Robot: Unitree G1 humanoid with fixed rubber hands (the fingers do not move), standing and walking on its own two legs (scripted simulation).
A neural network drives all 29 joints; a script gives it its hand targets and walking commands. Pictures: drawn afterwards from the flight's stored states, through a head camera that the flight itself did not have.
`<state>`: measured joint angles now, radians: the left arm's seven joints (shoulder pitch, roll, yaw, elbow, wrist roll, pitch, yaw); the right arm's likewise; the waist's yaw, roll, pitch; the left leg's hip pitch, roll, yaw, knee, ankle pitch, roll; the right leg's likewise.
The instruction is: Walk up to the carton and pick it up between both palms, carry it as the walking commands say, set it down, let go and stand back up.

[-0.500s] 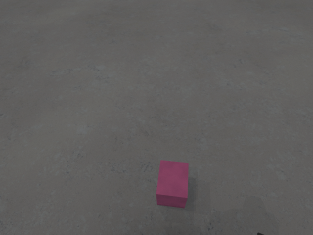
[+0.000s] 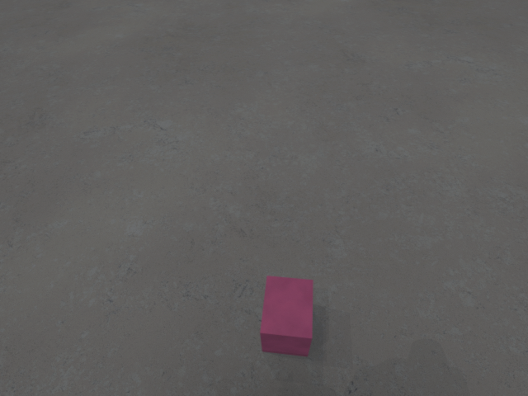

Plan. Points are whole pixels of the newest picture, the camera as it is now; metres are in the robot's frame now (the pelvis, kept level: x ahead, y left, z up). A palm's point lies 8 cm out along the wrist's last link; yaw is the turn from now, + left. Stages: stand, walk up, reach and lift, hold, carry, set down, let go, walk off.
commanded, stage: walk up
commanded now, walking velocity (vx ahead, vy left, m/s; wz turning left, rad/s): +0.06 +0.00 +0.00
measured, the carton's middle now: (287, 316) +0.49 -0.02 -0.66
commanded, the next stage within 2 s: none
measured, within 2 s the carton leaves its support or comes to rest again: neither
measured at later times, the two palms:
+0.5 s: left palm out of the picture +0.14 +0.24 -0.13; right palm out of the picture +0.13 -0.26 -0.12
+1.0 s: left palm (163, 314) +0.28 +0.23 -0.12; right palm (442, 355) +0.22 -0.27 -0.13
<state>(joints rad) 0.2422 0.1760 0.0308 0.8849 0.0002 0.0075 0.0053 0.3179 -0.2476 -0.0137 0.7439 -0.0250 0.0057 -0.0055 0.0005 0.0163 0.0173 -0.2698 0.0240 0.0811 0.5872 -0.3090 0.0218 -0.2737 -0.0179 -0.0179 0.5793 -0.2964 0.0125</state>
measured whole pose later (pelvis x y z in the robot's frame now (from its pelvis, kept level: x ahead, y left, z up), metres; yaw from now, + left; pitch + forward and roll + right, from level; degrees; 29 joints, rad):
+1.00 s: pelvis +0.17 -0.01 -0.02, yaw -5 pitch -1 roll +2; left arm 0.21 0.21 0.03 0.84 0.00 0.00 0.02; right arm 0.29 -0.25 -0.04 0.76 -0.03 0.01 -0.03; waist 0.00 0.00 0.02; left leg -0.19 0.04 0.16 0.69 -0.46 0.01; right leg -0.36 -0.02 -0.01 0.80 -0.38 -0.01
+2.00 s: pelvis +0.06 +0.05 +0.00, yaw -7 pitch -2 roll -1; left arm 0.21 0.22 0.03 0.88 0.00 0.06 0.00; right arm 0.29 -0.23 -0.01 0.76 -0.02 0.02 -0.01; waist 0.00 -0.01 0.04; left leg -0.26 0.04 0.01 0.62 -0.32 -0.02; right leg -0.29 -0.01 -0.02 0.57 -0.24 -0.01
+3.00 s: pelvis +0.06 +0.05 -0.04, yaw -7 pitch +16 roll +0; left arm -0.09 0.18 0.09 0.65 0.00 0.06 0.01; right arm -0.09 -0.23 -0.07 0.68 0.03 0.05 0.01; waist 0.00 0.01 0.06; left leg -0.76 0.04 0.00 0.86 -0.38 -0.02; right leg -0.79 -0.02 -0.02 0.83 -0.32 0.00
